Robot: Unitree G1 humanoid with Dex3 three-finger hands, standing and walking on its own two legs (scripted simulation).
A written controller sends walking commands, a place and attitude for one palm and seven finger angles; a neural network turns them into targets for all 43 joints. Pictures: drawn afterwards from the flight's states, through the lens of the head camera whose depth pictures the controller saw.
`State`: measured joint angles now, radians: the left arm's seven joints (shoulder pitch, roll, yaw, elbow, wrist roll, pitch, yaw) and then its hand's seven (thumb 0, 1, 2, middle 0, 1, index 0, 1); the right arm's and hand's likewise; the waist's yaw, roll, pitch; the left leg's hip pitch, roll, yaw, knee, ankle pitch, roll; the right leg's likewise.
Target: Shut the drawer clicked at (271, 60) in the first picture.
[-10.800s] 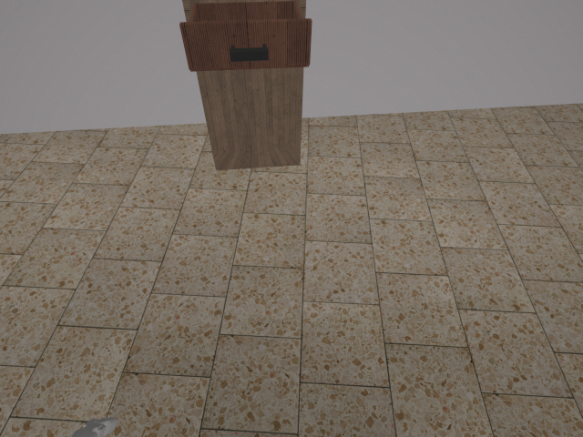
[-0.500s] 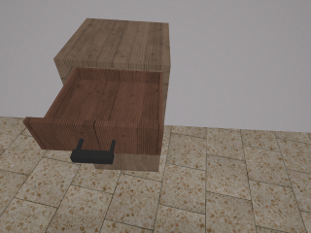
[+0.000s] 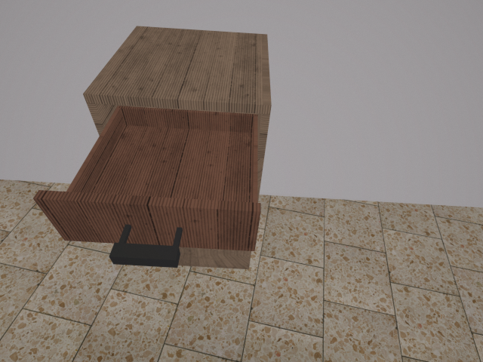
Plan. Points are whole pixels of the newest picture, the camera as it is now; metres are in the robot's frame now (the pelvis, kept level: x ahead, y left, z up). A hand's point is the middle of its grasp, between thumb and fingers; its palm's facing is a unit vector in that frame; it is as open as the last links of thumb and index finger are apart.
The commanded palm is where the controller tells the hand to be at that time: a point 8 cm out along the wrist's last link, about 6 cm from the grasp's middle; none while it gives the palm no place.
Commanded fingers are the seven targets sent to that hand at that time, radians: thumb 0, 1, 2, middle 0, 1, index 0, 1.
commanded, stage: come to a stop and stand still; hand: left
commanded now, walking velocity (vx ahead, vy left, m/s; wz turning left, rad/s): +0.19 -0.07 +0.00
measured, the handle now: (149, 243) +0.32 +0.20 -0.01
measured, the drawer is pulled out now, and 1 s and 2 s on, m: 0.30 0.30 0.29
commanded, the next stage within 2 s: look again from close up in 0.94 s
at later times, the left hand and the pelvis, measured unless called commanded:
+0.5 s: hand out of the picture +0.02 +0.18 -0.17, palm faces -0.01 -0.97 -0.25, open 7.3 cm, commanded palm none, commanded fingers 0.00 0.90 0.90 -0.20 -0.30 -0.20 -0.30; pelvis +0.00 -0.01 +0.00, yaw -1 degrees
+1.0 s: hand out of the picture +0.03 +0.18 -0.17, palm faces -0.04 -0.98 -0.21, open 7.3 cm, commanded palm none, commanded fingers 0.00 0.90 0.90 -0.20 -0.30 -0.20 -0.30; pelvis -0.01 +0.00 +0.00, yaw -1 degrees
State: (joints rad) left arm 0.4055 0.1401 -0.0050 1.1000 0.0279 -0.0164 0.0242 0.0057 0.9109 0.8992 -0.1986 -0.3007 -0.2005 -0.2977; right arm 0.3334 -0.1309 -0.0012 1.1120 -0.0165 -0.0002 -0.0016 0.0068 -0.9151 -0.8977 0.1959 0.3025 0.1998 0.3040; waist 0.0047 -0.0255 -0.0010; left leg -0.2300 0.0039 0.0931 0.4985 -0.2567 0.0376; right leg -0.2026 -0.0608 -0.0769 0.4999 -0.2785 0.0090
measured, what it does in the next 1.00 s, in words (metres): stands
